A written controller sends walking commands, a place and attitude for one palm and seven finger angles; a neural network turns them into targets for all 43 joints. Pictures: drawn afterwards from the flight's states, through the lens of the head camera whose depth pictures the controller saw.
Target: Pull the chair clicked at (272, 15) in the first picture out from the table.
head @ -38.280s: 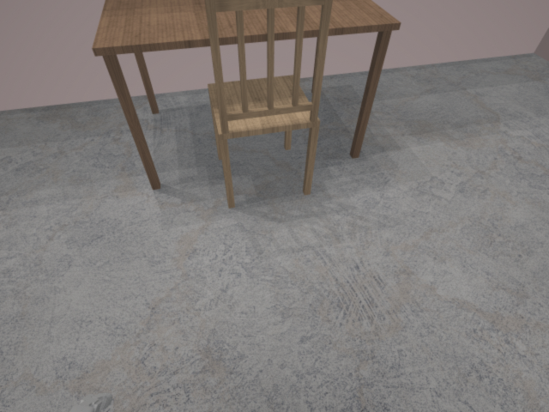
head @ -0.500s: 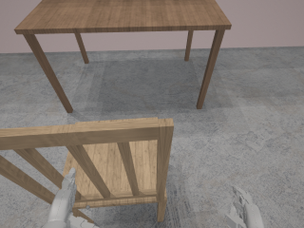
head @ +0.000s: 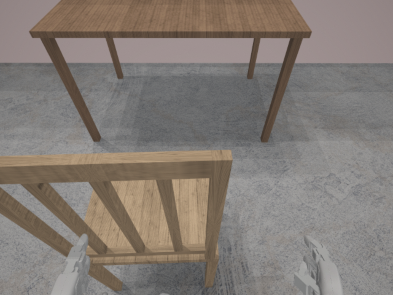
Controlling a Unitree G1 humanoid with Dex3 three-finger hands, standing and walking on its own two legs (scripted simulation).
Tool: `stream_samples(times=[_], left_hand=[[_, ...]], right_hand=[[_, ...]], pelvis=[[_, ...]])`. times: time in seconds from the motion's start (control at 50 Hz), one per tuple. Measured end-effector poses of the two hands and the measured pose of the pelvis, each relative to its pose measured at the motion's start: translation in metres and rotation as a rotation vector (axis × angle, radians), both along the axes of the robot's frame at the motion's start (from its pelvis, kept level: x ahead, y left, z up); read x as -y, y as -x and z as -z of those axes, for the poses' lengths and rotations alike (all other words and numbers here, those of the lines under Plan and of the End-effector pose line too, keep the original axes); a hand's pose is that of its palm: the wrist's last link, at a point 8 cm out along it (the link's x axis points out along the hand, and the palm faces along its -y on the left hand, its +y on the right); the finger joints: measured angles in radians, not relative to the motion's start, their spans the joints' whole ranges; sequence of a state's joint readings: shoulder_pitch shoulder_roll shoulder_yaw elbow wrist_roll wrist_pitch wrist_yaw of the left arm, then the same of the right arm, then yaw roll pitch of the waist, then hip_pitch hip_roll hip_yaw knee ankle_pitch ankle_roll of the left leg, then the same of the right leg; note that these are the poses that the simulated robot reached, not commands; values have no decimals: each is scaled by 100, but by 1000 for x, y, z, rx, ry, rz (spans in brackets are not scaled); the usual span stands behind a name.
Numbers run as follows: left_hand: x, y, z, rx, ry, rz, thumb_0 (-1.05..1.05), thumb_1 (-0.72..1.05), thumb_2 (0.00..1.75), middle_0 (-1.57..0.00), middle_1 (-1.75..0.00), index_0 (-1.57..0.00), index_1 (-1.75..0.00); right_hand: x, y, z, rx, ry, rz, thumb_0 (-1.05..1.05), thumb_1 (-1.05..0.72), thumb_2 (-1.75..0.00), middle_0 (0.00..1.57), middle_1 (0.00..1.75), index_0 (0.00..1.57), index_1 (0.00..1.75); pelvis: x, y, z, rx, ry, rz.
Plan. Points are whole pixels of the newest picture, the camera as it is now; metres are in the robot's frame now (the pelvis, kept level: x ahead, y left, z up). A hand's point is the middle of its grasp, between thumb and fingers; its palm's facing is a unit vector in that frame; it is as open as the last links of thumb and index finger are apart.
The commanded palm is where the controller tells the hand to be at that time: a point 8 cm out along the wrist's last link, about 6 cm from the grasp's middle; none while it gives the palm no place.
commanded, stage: draw the hand back to the body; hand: left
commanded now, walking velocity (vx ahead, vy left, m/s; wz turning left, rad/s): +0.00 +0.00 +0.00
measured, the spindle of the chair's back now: (124, 222) +0.27 +0.17 -0.01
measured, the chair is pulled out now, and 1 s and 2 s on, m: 0.63 0.63 0.62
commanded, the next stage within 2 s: step back with the hand held close in 1.48 s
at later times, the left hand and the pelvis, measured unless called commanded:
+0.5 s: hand (76, 273) +0.15 +0.19 +0.08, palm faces +0.06 -0.95 -0.29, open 16.9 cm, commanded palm +0.11 +0.26 +0.12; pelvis -0.01 +0.00 +0.01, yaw -1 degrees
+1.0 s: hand (44, 244) +0.17 +0.23 +0.14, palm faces +0.27 -0.82 -0.51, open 9.2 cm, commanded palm +0.15 +0.28 +0.22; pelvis +0.01 -0.02 +0.05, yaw -1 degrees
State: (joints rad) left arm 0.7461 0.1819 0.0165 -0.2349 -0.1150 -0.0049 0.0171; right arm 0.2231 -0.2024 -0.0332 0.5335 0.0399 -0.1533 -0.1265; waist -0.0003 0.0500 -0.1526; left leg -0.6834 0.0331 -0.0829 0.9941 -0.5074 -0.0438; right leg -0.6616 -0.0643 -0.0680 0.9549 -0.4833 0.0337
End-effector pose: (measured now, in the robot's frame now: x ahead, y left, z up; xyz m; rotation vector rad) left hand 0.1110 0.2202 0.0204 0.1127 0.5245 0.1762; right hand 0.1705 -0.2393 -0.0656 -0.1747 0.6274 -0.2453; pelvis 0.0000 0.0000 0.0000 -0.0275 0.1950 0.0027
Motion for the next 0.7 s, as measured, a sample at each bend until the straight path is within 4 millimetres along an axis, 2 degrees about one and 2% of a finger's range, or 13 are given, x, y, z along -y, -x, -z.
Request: stream_samples(times=[0.08,0.18,0.32,0.42,0.5,0.7], left_hand=[[-6,-8,-24,179,-2,9,-2,-54,20,-1,-1,-1,0],[-11,-9,-30,268,2,68,-2,-54,20,-1,-1,-1,0],[-18,-15,-58,400,-1,156,-2,-54,20,-1,-1,-1,0],[-23,-15,-70,385,2,164,-2,-51,22,-5,-3,-1,-1],[-22,-17,-84,281,-175,143,-2,-44,25,-12,-7,-4,-3],[-30,-17,-114,198,-339,37,-1,-12,40,-10,-11,-29,-19]], right_hand=[[-2,-2,4,2,-8,-6,1,-90,-90,20,30,21,30],[-5,-1,10,9,-35,-9,1,-90,-90,20,30,21,30],[-9,3,10,29,-68,-7,1,-90,-90,20,30,21,30],[-9,5,0,61,-73,0,1,-90,-90,20,30,21,30],[-10,5,-13,50,-54,-11,1,-90,-90,20,30,21,30],[-10,-2,-32,31,-53,-28,1,-90,-90,20,30,21,30]], pelvis=[[1,1,3,2,5,-5],[2,5,7,5,7,-2],[2,10,5,29,8,3],[2,9,-2,60,6,4],[3,6,-13,104,0,12],[7,-2,-38,202,-7,22]])
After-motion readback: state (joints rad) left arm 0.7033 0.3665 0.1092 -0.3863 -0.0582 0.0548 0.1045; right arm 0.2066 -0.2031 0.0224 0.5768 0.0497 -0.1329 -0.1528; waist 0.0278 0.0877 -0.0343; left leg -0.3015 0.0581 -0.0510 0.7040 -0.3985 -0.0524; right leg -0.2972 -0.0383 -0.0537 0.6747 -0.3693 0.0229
